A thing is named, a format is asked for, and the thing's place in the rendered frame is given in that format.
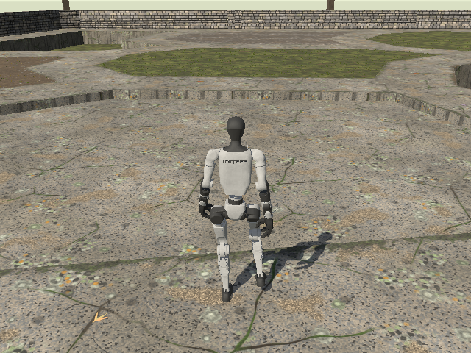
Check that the right robot upper arm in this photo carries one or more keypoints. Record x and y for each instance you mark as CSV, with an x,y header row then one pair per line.
x,y
260,167

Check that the robot right hand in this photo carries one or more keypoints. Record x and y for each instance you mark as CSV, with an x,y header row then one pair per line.
x,y
268,228

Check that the left robot upper arm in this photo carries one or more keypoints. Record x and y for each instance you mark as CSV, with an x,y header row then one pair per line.
x,y
212,156

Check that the humanoid robot head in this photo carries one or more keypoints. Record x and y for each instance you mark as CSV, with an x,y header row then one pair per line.
x,y
235,128

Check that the robot left hand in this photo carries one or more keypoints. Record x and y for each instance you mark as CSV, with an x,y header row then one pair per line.
x,y
203,208

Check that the robot left forearm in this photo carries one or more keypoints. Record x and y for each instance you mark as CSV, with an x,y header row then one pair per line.
x,y
204,195

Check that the robot right forearm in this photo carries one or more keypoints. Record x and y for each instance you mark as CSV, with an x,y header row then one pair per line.
x,y
266,202

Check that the robot left foot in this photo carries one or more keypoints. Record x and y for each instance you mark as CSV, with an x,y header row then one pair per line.
x,y
226,295

